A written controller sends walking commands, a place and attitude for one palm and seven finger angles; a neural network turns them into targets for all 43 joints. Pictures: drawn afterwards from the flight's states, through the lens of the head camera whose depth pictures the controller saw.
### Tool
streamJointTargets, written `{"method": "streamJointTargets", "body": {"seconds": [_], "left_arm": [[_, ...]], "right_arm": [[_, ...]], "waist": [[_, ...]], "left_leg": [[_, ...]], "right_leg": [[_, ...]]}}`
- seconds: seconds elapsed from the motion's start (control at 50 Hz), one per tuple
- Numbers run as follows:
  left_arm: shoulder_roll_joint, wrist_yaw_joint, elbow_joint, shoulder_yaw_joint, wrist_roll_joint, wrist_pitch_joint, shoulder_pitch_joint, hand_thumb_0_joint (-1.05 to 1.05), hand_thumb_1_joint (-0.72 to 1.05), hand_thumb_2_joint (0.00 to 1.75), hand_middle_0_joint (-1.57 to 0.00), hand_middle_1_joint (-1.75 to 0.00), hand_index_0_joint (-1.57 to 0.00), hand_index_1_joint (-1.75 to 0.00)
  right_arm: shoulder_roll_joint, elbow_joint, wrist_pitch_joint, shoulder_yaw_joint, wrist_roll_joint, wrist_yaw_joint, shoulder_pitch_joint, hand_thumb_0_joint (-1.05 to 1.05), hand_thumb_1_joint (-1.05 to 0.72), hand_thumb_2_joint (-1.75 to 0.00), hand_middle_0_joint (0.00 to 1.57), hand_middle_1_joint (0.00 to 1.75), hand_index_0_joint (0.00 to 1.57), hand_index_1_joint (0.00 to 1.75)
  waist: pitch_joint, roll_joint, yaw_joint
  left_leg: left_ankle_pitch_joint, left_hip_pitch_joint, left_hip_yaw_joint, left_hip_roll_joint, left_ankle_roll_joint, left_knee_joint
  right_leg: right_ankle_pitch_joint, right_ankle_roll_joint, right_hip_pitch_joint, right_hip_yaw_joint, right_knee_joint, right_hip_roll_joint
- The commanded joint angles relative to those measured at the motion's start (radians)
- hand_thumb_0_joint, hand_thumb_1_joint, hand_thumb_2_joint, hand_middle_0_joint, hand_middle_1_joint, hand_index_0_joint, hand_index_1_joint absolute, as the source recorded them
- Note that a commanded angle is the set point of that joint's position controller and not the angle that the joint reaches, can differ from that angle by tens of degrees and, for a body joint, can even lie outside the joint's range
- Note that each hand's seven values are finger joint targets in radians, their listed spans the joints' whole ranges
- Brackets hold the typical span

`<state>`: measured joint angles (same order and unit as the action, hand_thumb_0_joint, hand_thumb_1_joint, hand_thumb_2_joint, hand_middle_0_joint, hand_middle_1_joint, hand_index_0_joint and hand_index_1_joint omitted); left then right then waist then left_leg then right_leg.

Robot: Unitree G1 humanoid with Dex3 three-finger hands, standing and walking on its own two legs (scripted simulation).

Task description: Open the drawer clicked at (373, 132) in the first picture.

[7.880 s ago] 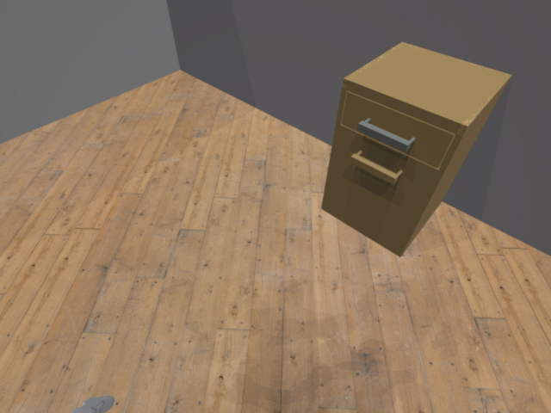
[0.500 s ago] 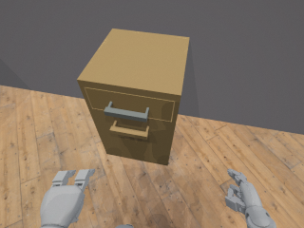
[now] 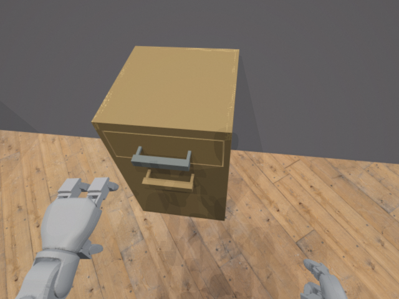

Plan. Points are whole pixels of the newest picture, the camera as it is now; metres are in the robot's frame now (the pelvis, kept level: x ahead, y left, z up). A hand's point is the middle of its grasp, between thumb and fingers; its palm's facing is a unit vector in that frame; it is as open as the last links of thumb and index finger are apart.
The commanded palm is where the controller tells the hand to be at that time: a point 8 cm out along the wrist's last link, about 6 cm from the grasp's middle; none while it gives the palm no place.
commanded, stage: raise the hand with hooked fingers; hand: left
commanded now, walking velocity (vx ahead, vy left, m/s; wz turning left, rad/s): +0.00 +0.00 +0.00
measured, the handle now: (162, 157) +0.54 +0.20 -0.17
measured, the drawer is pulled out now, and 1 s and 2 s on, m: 0.00 0.00 0.00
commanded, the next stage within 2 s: move the hooked fingers above the handle in 0.86 s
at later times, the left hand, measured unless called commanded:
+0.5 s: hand (78, 179) +0.29 +0.26 +0.10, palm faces +0.00 -0.06 -1.00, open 13.8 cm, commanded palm +0.27 +0.26 +0.15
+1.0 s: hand (79, 182) +0.29 +0.26 +0.09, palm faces +0.01 -0.07 -1.00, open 13.8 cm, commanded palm +0.27 +0.25 +0.14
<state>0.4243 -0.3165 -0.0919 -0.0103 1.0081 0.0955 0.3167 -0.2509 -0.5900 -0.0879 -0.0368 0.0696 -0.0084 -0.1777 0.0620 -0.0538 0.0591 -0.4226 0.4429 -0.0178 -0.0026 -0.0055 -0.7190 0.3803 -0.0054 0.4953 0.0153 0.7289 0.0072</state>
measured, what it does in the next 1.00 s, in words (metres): stands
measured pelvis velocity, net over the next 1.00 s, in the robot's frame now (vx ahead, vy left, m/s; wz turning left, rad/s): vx -0.01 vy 0.01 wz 0.00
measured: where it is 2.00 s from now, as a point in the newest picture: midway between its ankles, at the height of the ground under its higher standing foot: outside the picture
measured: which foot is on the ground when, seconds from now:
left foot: down 0.00-1.00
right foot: down 0.00-1.00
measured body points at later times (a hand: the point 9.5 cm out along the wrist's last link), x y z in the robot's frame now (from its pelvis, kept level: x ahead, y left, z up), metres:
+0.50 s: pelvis -0.01 +0.01 +0.02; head +0.01 -0.01 +0.47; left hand +0.29 +0.26 +0.15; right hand +0.19 -0.20 -0.08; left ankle -0.04 +0.12 -0.71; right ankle -0.01 -0.12 -0.71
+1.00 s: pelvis -0.01 +0.01 +0.02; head +0.01 -0.02 +0.47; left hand +0.28 +0.26 +0.15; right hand +0.16 -0.22 -0.09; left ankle -0.04 +0.12 -0.71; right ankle -0.01 -0.12 -0.71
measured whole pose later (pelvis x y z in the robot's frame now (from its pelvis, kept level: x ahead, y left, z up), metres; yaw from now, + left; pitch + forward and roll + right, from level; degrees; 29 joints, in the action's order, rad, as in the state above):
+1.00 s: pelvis -0.01 +0.01 +0.02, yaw +0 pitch +4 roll +0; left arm 0.49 -0.10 0.11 0.03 0.94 0.06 -0.06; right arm -0.25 -0.60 -0.12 -0.04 -0.01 -0.01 -0.17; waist 0.03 -0.08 0.06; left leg -0.29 0.27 -0.02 0.02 -0.02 -0.50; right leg 0.25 0.01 0.32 0.02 0.50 -0.01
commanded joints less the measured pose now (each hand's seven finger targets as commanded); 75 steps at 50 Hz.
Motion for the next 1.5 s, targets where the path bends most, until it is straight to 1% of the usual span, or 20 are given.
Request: {"method": "streamJointTargets", "body": {"seconds": [0.0, 0.08, 0.14, 0.28, 0.44, 0.52, 0.56, 0.7, 0.76, 0.84, 0.92, 1.02, 1.04, 1.1, 1.12, 1.2, 1.22, 1.32, 1.42, 1.48], "left_arm": [[0.166, -0.037, -0.141, -0.117, -0.022, -0.026, -0.173, 0.0, -0.34, 0.37, -0.29, -1.1, -0.29, -1.1], [0.177, 0.025, -0.14, -0.082, -0.044, -0.073, -0.242, 0.0, -0.43, 0.33, -0.29, -1.15, -0.29, -1.15], [0.197, 0.073, -0.139, -0.075, -0.046, -0.087, -0.307, 0.0, -0.5, 0.3, -0.3, -1.2, -0.3, -1.2], [0.249, 0.148, -0.061, -0.085, -0.044, -0.082, -0.507, 0.0, -0.5, 0.3, -0.3, -1.2, -0.3, -1.2], [0.279, 0.231, -0.023, -0.066, -0.075, -0.054, -0.687, 0.0, -0.5, 0.3, -0.3, -1.2, -0.3, -1.2], [0.231, 0.274, 0.049, -0.054, -0.102, -0.036, -0.565, 0.0, -0.5, 0.3, -0.3, -1.2, -0.3, -1.2], [0.243, 0.282, 0.033, -0.064, -0.104, -0.02, -0.56, 0.0, -0.5, 0.3, -0.3, -1.2, -0.3, -1.2], [0.313, 0.202, -0.076, -0.148, -0.082, 0.054, -0.629, 0.0, -0.5, 0.3, -0.3, -1.2, -0.3, -1.2], [0.291, 0.163, -0.08, -0.14, -0.077, 0.058, -0.634, 0.0, -0.5, 0.3, -0.3, -1.2, -0.3, -1.2], [0.261, 0.149, -0.002, -0.11, -0.078, 0.009, -0.608, 0.0, -0.5, 0.3, -0.3, -1.2, -0.3, -1.2], [0.242, 0.179, 0.009, -0.065, -0.079, -0.034, -0.592, 0.0, -0.5, 0.3, -0.3, -1.2, -0.3, -1.2], [0.178, 0.219, 0.098, 0.016, -0.082, -0.023, -0.675, 0.0, -0.5, 0.3, -0.3, -1.2, -0.3, -1.2], [0.202, 0.216, 0.116, -0.003, -0.078, -0.008, -0.702, 0.0, -0.5, 0.3, -0.3, -1.2, -0.3, -1.2], [0.28, 0.187, 0.146, -0.072, -0.041, 0.033, -0.766, 0.0, -0.5, 0.3, -0.3, -1.2, -0.3, -1.2], [0.263, 0.173, 0.16, -0.064, -0.031, 0.045, -0.79, 0.0, -0.5, 0.3, -0.3, -1.2, -0.3, -1.2], [0.325, 0.104, 0.221, -0.139, 0.001, 0.085, -0.863, 0.0, -0.5, 0.3, -0.3, -1.2, -0.3, -1.2], [0.283, 0.09, 0.242, -0.108, 0.003, 0.083, -0.861, 0.0, -0.5, 0.3, -0.3, -1.2, -0.3, -1.2], [0.226, 0.064, 0.446, -0.046, 0.005, 0.047, -0.924, 0.0, -0.5, 0.3, -0.3, -1.2, -0.3, -1.2], [0.195, 0.078, 0.486, 0.001, 0.013, 0.048, -0.945, 0.0, -0.5, 0.3, -0.3, -1.2, -0.3, -1.2], [0.228, 0.071, 0.496, -0.031, 0.016, 0.091, -0.987, 0.0, -0.5, 0.3, -0.3, -1.2, -0.3, -1.2]], "right_arm": [[-0.089, 0.161, 0.051, -0.043, -0.023, 0.004, 0.124, 0.0, -0.9, -0.9, 0.2, 0.3, 0.2, 0.3], [-0.094, 0.164, 0.043, -0.043, -0.04, 0.009, 0.135, 0.0, -0.9, -0.9, 0.2, 0.3, 0.2, 0.3], [-0.093, 0.168, 0.036, -0.034, -0.048, 0.012, 0.144, 0.0, -0.9, -0.9, 0.2, 0.3, 0.2, 0.3], [-0.084, 0.161, 0.015, -0.018, -0.062, 0.02, 0.142, 0.0, -0.9, -0.9, 0.2, 0.3, 0.2, 0.3], [-0.088, 0.161, 0.013, -0.016, -0.072, 0.028, 0.132, 0.0, -0.9, -0.9, 0.2, 0.3, 0.2, 0.3], [-0.094, 0.167, 0.008, -0.016, -0.074, 0.018, 0.113, 0.0, -0.9, -0.9, 0.2, 0.3, 0.2, 0.3], [-0.1, 0.17, 0.002, -0.019, -0.074, 0.015, 0.116, 0.0, -0.9, -0.9, 0.2, 0.3, 0.2, 0.3], [-0.096, 0.164, 0.014, -0.032, -0.063, 0.015, 0.105, 0.0, -0.9, -0.9, 0.2, 0.3, 0.2, 0.3], [-0.096, 0.145, 0.023, -0.041, -0.064, 0.014, 0.096, 0.0, -0.9, -0.9, 0.2, 0.3, 0.2, 0.3], [-0.1, 0.131, 0.022, -0.044, -0.078, 0.01, 0.094, 0.0, -0.9, -0.9, 0.2, 0.3, 0.2, 0.3], [-0.107, 0.143, 0.017, -0.039, -0.082, 0.007, 0.107, 0.0, -0.9, -0.9, 0.2, 0.3, 0.2, 0.3], [-0.106, 0.135, 0.016, -0.034, -0.082, 0.015, 0.091, 0.0, -0.9, -0.9, 0.2, 0.3, 0.2, 0.3], [-0.107, 0.127, 0.016, -0.036, -0.081, 0.019, 0.083, 0.0, -0.9, -0.9, 0.2, 0.3, 0.2, 0.3], [-0.109, 0.12, 0.016, -0.034, -0.071, 0.026, 0.071, 0.0, -0.9, -0.9, 0.2, 0.3, 0.2, 0.3], [-0.1, 0.12, 0.02, -0.034, -0.071, 0.026, 0.066, 0.0, -0.9, -0.9, 0.2, 0.3, 0.2, 0.3], [-0.1, 0.093, 0.024, -0.049, -0.065, 0.031, 0.031, 0.0, -0.9, -0.9, 0.2, 0.3, 0.2, 0.3], [-0.092, 0.096, 0.025, -0.05, -0.066, 0.03, 0.028, 0.0, -0.9, -0.9, 0.2, 0.3, 0.2, 0.3], [-0.111, 0.068, 0.025, -0.062, -0.074, 0.027, -0.017, 0.0, -0.9, -0.9, 0.2, 0.3, 0.2, 0.3], [-0.124, 0.069, 0.007, -0.08, -0.066, 0.022, -0.059, 0.0, -0.9, -0.9, 0.2, 0.3, 0.2, 0.3], [-0.126, 0.059, -0.002, -0.084, -0.058, 0.027, -0.077, 0.0, -0.9, -0.9, 0.2, 0.3, 0.2, 0.3]], "waist": [[0.262, 0.03, -0.008], [0.274, 0.041, 0.004], [0.235, 0.038, 0.006], [0.175, 0.019, 0.001], [0.207, -0.008, -0.01], [0.176, 0.056, 0.005], [0.163, 0.06, 0.009], [0.233, -0.007, 0.019], [0.249, -0.04, 0.011], [0.207, -0.003, 0.0], [0.221, 0.025, -0.001], [0.147, 0.095, -0.03], [0.15, 0.106, -0.029], [0.183, 0.06, -0.012], [0.208, 0.049, -0.017], [0.279, -0.02, -0.014], [0.291, -0.026, -0.02], [0.275, 0.068, -0.062], [0.39, 0.051, -0.066], [0.402, 0.072, -0.075]], "left_leg": [[0.461, -0.13, 0.008, 0.015, -0.019, 0.074], [0.504, -0.164, 0.002, 0.007, -0.022, 0.118], [0.533, -0.185, 0.009, 0.0, -0.021, 0.152], [0.486, -0.225, -0.001, 0.003, -0.018, 0.219], [0.478, -0.28, -0.003, 0.009, -0.022, 0.261], [0.49, -0.248, -0.004, 0.006, -0.02, 0.277], [0.494, -0.244, -0.009, 0.005, -0.021, 0.283], [0.525, -0.27, 0.002, 0.005, -0.018, 0.273], [0.546, -0.288, 0.002, 0.003, -0.016, 0.262], [0.496, -0.256, -0.002, 0.003, -0.015, 0.268], [0.485, -0.254, -0.008, 0.002, -0.019, 0.275], [0.397, -0.221, -0.015, 0.005, -0.026, 0.272], [0.381, -0.218, -0.016, 0.007, -0.027, 0.268], [0.377, -0.193, -0.016, 0.018, -0.025, 0.254], [0.367, -0.194, -0.015, 0.021, -0.029, 0.24], [0.418, -0.171, -0.015, 0.024, -0.023, 0.197], [0.429, -0.17, -0.015, 0.025, -0.024, 0.183], [0.368, -0.082, -0.025, 0.023, -0.03, 0.14], [0.44, -0.081, -0.025, 0.025, -0.034, 0.091], [0.453, -0.049, -0.022, 0.026, -0.037, 0.068]], "right_leg": [[-0.437, -0.038, -0.161, 0.008, -0.083, 0.004], [-0.457, -0.034, -0.221, -0.008, -0.11, -0.003], [-0.439, -0.035, -0.234, -0.015, -0.135, -0.003], [-0.384, -0.038, -0.259, -0.026, -0.204, 0.002], [-0.365, -0.039, -0.307, -0.03, -0.259, 0.004], [-0.376, -0.038, -0.32, -0.038, -0.269, 0.007], [-0.385, -0.037, -0.316, -0.033, -0.275, 0.006], [-0.381, -0.044, -0.323, -0.024, -0.265, 0.002], [-0.39, -0.046, -0.297, -0.028, -0.256, 0.004], [-0.361, -0.043, -0.277, -0.035, -0.259, 0.007], [-0.362, -0.04, -0.301, -0.031, -0.264, 0.004], [-0.302, -0.033, -0.235, -0.033, -0.278, 0.006], [-0.295, -0.032, -0.23, -0.029, -0.278, 0.006], [-0.292, -0.039, -0.239, -0.017, -0.259, 0.003], [-0.286, -0.038, -0.23, -0.015, -0.249, 0.001], [-0.333, -0.046, -0.215, -0.01, -0.202, 0.007], [-0.346, -0.046, -0.203, -0.013, -0.19, 0.007], [-0.331, -0.036, -0.136, -0.018, -0.163, 0.009], [-0.425, -0.04, -0.15, -0.006, -0.122, 0.009], [-0.452, -0.037, -0.136, -0.001, -0.099, 0.009]]}}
